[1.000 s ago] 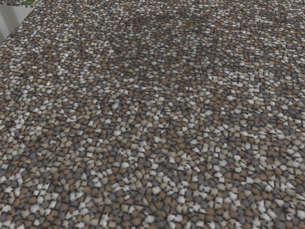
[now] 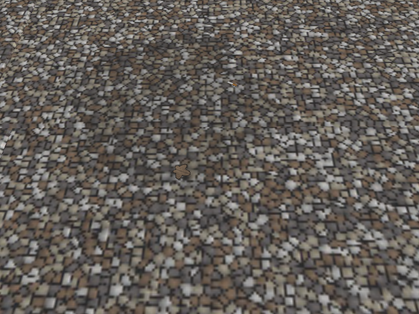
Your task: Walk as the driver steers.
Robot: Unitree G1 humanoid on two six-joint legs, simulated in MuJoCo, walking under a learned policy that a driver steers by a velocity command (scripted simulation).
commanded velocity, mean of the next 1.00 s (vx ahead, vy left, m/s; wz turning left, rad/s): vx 0.03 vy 0.00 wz -0.06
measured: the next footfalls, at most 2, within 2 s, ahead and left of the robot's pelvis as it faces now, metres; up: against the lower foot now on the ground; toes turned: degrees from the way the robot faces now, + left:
left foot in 0.24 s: +0.10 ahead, +0.17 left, +0.00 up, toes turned -3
left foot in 1.70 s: +0.54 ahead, +0.14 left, +0.00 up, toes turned -1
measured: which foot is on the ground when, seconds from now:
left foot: up 0.00-0.22, down 0.24-1.00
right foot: down 0.00-1.00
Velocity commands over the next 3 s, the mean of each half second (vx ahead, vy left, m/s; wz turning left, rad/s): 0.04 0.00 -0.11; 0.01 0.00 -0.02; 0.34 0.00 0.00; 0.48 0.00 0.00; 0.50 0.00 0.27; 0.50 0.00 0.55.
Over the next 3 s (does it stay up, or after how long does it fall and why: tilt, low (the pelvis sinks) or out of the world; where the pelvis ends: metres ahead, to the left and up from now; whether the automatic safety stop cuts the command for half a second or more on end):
stays up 1.06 0.11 0.02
